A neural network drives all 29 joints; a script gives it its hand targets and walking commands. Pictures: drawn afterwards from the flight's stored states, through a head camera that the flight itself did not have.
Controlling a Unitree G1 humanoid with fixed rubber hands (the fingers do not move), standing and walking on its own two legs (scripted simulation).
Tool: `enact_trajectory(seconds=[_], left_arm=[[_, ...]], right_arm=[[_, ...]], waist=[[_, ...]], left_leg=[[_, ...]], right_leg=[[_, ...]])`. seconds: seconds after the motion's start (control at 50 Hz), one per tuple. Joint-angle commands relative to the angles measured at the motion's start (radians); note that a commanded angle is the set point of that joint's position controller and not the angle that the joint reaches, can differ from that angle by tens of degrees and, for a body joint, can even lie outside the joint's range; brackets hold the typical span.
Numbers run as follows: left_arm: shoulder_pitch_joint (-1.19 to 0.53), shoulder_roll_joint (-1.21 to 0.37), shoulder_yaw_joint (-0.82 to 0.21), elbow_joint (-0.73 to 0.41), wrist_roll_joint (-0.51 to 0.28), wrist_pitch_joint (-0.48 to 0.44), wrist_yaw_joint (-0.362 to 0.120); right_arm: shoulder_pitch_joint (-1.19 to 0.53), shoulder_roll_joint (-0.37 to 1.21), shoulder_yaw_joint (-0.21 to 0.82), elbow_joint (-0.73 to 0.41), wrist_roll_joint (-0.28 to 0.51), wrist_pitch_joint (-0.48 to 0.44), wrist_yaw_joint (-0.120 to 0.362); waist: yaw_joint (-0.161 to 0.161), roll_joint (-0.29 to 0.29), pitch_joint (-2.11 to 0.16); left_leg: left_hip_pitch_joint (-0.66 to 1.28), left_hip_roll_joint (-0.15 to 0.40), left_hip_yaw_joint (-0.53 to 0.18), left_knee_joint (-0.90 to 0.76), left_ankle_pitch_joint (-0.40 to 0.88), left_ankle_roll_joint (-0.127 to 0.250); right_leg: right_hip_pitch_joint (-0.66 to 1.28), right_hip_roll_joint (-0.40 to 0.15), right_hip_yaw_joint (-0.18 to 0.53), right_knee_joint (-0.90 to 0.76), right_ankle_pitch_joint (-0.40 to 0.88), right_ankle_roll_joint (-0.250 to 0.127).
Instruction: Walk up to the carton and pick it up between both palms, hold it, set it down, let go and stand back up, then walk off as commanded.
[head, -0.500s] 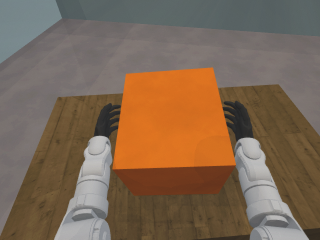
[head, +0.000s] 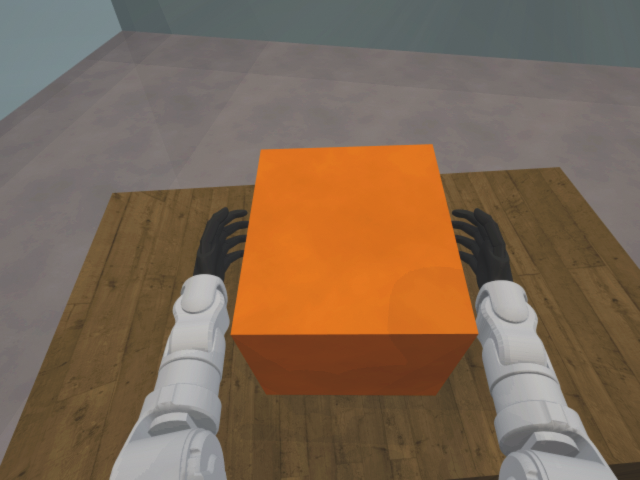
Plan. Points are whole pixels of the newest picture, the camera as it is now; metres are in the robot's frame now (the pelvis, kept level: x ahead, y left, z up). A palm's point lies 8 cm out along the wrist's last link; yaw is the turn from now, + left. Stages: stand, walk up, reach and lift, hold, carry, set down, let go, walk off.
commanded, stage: set down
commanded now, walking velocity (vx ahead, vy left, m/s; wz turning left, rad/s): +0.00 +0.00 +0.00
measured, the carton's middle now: (347, 271) +0.43 -0.03 -0.02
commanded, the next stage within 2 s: none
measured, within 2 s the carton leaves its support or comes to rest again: rests again in 0.26 s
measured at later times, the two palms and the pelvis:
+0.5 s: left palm (224, 267) +0.40 +0.15 +0.05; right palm (492, 275) +0.37 -0.21 +0.06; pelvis +0.01 +0.00 +0.00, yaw -1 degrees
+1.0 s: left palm (225, 268) +0.40 +0.15 +0.04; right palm (492, 276) +0.37 -0.21 +0.05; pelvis +0.01 +0.00 +0.00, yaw -1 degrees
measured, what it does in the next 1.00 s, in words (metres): stands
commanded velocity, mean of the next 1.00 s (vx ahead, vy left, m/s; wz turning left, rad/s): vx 0.00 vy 0.00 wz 0.00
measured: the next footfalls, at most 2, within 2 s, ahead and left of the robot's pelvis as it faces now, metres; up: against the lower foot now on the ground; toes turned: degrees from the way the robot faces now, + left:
none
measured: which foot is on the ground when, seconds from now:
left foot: down 0.00-1.00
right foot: down 0.00-1.00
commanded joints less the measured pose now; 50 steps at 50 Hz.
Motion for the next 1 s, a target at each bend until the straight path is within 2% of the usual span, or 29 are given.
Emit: enact_trajectory(seconds=[0.0, 0.02, 0.04, 0.06, 0.12, 0.14, 0.16, 0.2, 0.3, 0.32, 0.34, 0.36, 0.4, 0.46, 0.5, 0.52, 0.56, 0.62, 0.66, 0.72, 0.76, 0.78, 0.8, 0.82, 0.86, 0.88, 0.92, 0.94, 0.98], left_arm=[[-0.583, -0.378, -0.184, 0.066, 0.098, -0.097, -0.113], [-0.563, -0.378, -0.16, 0.1, 0.103, -0.093, -0.117], [-0.573, -0.372, -0.173, 0.084, 0.092, -0.101, -0.118], [-0.555, -0.364, -0.145, 0.101, 0.104, -0.091, -0.119], [-0.544, -0.381, -0.179, 0.057, 0.108, -0.097, -0.11], [-0.543, -0.377, -0.173, 0.071, 0.113, -0.094, -0.112], [-0.529, -0.392, -0.179, 0.076, 0.109, -0.097, -0.108], [-0.522, -0.401, -0.184, 0.08, 0.115, -0.099, -0.102], [-0.496, -0.396, -0.192, 0.071, 0.126, -0.11, -0.098], [-0.482, -0.401, -0.187, 0.077, 0.127, -0.112, -0.095], [-0.476, -0.394, -0.191, 0.087, 0.122, -0.121, -0.093], [-0.465, -0.386, -0.176, 0.089, 0.122, -0.122, -0.098], [-0.481, -0.39, -0.181, 0.093, 0.126, -0.132, -0.096], [-0.458, -0.393, -0.16, 0.129, 0.125, -0.146, -0.1], [-0.454, -0.389, -0.171, 0.128, 0.122, -0.162, -0.099], [-0.459, -0.379, -0.149, 0.145, 0.124, -0.16, -0.103], [-0.457, -0.366, -0.133, 0.167, 0.14, -0.163, -0.106], [-0.445, -0.374, -0.141, 0.174, 0.134, -0.168, -0.104], [-0.446, -0.375, -0.136, 0.176, 0.138, -0.179, -0.103], [-0.422, -0.358, -0.108, 0.2, 0.147, -0.174, -0.105], [-0.423, -0.362, -0.095, 0.208, 0.152, -0.173, -0.107], [-0.427, -0.373, -0.12, 0.171, 0.139, -0.183, -0.101], [-0.401, -0.368, -0.11, 0.185, 0.144, -0.179, -0.102], [-0.397, -0.357, -0.11, 0.181, 0.15, -0.179, -0.101], [-0.405, -0.343, -0.095, 0.191, 0.144, -0.176, -0.104], [-0.406, -0.351, -0.096, 0.203, 0.144, -0.175, -0.104], [-0.417, -0.308, -0.076, 0.213, 0.157, -0.177, -0.101], [-0.423, -0.333, -0.079, 0.197, 0.158, -0.185, -0.099], [-0.397, -0.324, -0.066, 0.205, 0.162, -0.182, -0.097]], right_arm=[[-0.59, 0.606, 0.331, -0.019, -0.126, -0.112, 0.111], [-0.59, 0.607, 0.326, -0.017, -0.138, -0.115, 0.108], [-0.571, 0.593, 0.321, -0.005, -0.135, -0.112, 0.108], [-0.56, 0.593, 0.318, 0.013, -0.139, -0.104, 0.107], [-0.531, 0.59, 0.311, 0.053, -0.128, -0.11, 0.11], [-0.54, 0.587, 0.322, 0.027, -0.13, -0.113, 0.111], [-0.546, 0.595, 0.322, 0.019, -0.125, -0.124, 0.112], [-0.557, 0.593, 0.336, -0.002, -0.117, -0.127, 0.112], [-0.531, 0.591, 0.35, 0.024, -0.112, -0.14, 0.11], [-0.525, 0.599, 0.358, 0.022, -0.107, -0.145, 0.11], [-0.523, 0.597, 0.362, -0.001, -0.112, -0.145, 0.109], [-0.508, 0.592, 0.363, 0.028, -0.117, -0.144, 0.108], [-0.53, 0.596, 0.37, 0.014, -0.108, -0.155, 0.111], [-0.522, 0.613, 0.367, 0.022, -0.116, -0.163, 0.11], [-0.503, 0.602, 0.357, 0.057, -0.12, -0.174, 0.107], [-0.514, 0.606, 0.36, 0.038, -0.13, -0.171, 0.108], [-0.513, 0.6, 0.336, 0.049, -0.146, -0.169, 0.107], [-0.498, 0.591, 0.332, 0.071, -0.144, -0.173, 0.108], [-0.498, 0.602, 0.344, 0.057, -0.145, -0.181, 0.107], [-0.479, 0.598, 0.341, 0.086, -0.145, -0.168, 0.107], [-0.478, 0.6, 0.325, 0.093, -0.153, -0.163, 0.11], [-0.473, 0.588, 0.335, 0.086, -0.148, -0.172, 0.111], [-0.462, 0.594, 0.337, 0.107, -0.143, -0.168, 0.112], [-0.447, 0.58, 0.34, 0.112, -0.133, -0.164, 0.114], [-0.45, 0.563, 0.332, 0.113, -0.14, -0.161, 0.11], [-0.449, 0.578, 0.33, 0.103, -0.144, -0.159, 0.11], [-0.45, 0.56, 0.313, 0.129, -0.147, -0.159, 0.108], [-0.457, 0.569, 0.298, 0.101, -0.155, -0.166, 0.108], [-0.428, 0.581, 0.312, 0.129, -0.151, -0.156, 0.111]], waist=[[0.205, -0.033, -0.353], [0.21, -0.059, -0.342], [0.192, -0.05, -0.351], [0.202, -0.05, -0.321], [0.187, -0.003, -0.311], [0.203, 0.005, -0.343], [0.203, -0.007, -0.364], [0.216, 0.007, -0.363], [0.211, 0.038, -0.372], [0.221, 0.034, -0.381], [0.219, 0.015, -0.385], [0.215, 0.002, -0.364], [0.224, 0.022, -0.384], [0.233, 0.005, -0.383], [0.212, 0.0, -0.369], [0.234, -0.008, -0.381], [0.228, -0.001, -0.348], [0.226, 0.006, -0.325], [0.223, -0.003, -0.327], [0.237, -0.008, -0.292], [0.23, -0.016, -0.26], [0.232, -0.007, -0.297], [0.231, -0.004, -0.279], [0.235, 0.024, -0.274], [0.233, -0.004, -0.246], [0.233, 0.013, -0.258], [0.231, 0.005, -0.23], [0.224, 0.008, -0.268], [0.235, 0.019, -0.23]], left_leg=[[0.011, 0.005, 0.244, -0.007, 0.056, 0.04], [0.002, 0.003, 0.247, -0.012, 0.051, 0.047], [-0.004, 0.004, 0.242, -0.009, 0.053, 0.042], [0.006, 0.003, 0.243, -0.013, 0.045, 0.048], [0.049, 0.008, 0.24, 0.004, 0.1, 0.028], [0.041, 0.008, 0.245, 0.0, 0.094, 0.029], [0.044, 0.012, 0.244, 0.002, 0.098, 0.031], [0.036, 0.007, 0.246, 0.012, 0.119, 0.022], [0.034, 0.006, 0.248, 0.03, 0.171, 0.012], [0.034, 0.008, 0.247, 0.031, 0.174, 0.013], [0.028, 0.011, 0.241, 0.033, 0.178, 0.015], [0.027, 0.011, 0.248, 0.026, 0.168, 0.021], [-0.001, 0.011, 0.242, 0.03, 0.173, 0.016], [-0.019, 0.006, 0.252, 0.036, 0.173, 0.025], [-0.011, 0.012, 0.25, 0.033, 0.163, 0.024], [-0.023, 0.01, 0.255, 0.03, 0.137, 0.032], [-0.043, 0.007, 0.258, 0.018, 0.103, 0.035], [-0.036, 0.01, 0.249, 0.024, 0.12, 0.033], [-0.04, 0.011, 0.246, 0.028, 0.104, 0.037], [-0.041, 0.01, 0.246, 0.021, 0.084, 0.044], [-0.034, 0.01, 0.251, 0.022, 0.069, 0.047], [-0.019, 0.016, 0.249, 0.032, 0.108, 0.039], [-0.02, 0.017, 0.243, 0.026, 0.099, 0.04], [-0.017, 0.013, 0.246, 0.025, 0.099, 0.04], [-0.026, 0.01, 0.248, 0.022, 0.068, 0.047], [-0.028, 0.008, 0.244, 0.026, 0.078, 0.044], [-0.02, 0.012, 0.247, 0.036, 0.079, 0.045], [-0.009, 0.009, 0.241, 0.035, 0.082, 0.041], [-0.015, 0.006, 0.249, 0.036, 0.084, 0.045]], right_leg=[[0.231, 0.006, -0.071, -0.003, 0.248, 0.033], [0.254, 0.002, -0.066, -0.002, 0.263, 0.034], [0.247, 0.003, -0.074, 0.001, 0.257, 0.036], [0.254, -0.001, -0.064, -0.004, 0.251, 0.036], [0.213, 0.009, -0.082, -0.006, 0.257, 0.027], [0.217, 0.007, -0.08, -0.006, 0.259, 0.024], [0.215, 0.011, -0.081, -0.002, 0.252, 0.021], [0.216, 0.015, -0.083, 0.001, 0.285, 0.017], [0.231, 0.013, -0.081, 0.011, 0.341, 0.018], [0.229, 0.013, -0.08, 0.013, 0.345, 0.017], [0.231, 0.015, -0.076, 0.023, 0.376, 0.023], [0.234, 0.01, -0.08, 0.014, 0.377, 0.025], [0.236, 0.008, -0.072, 0.027, 0.393, 0.022], [0.239, -0.001, -0.066, 0.031, 0.413, 0.026], [0.225, 0.0, -0.069, 0.028, 0.393, 0.025], [0.233, -0.009, -0.06, 0.022, 0.387, 0.029], [0.224, -0.007, -0.064, 0.022, 0.34, 0.031], [0.204, -0.007, -0.065, 0.027, 0.352, 0.03], [0.212, -0.005, -0.064, 0.022, 0.331, 0.026], [0.203, -0.013, -0.06, 0.018, 0.305, 0.032], [0.169, -0.009, -0.065, 0.008, 0.245, 0.029], [0.165, -0.002, -0.068, 0.017, 0.274, 0.022], [0.165, -0.004, -0.068, 0.011, 0.276, 0.023], [0.164, -0.006, -0.061, 0.007, 0.261, 0.021], [0.163, -0.004, -0.059, 0.005, 0.226, 0.023], [0.157, -0.006, -0.064, 0.003, 0.222, 0.019], [0.125, 0.001, -0.07, 0.003, 0.196, 0.015], [0.127, 0.004, -0.077, -0.002, 0.185, 0.011], [0.121, 0.002, -0.068, -0.001, 0.184, 0.015]])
